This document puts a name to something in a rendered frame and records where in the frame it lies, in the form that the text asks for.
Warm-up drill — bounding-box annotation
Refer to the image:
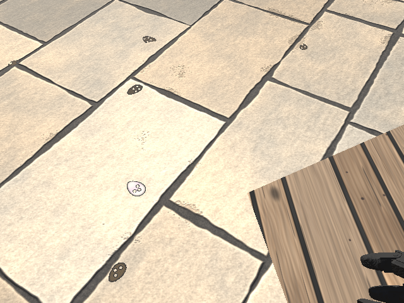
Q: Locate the robot right hand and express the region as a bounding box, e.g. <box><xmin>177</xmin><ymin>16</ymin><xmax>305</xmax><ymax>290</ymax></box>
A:
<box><xmin>357</xmin><ymin>250</ymin><xmax>404</xmax><ymax>303</ymax></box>

